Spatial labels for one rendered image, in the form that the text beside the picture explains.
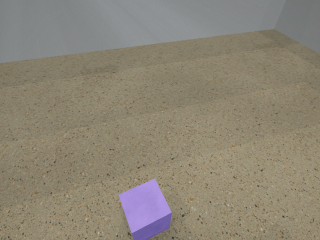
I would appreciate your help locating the carton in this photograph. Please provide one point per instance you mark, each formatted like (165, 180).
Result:
(146, 210)

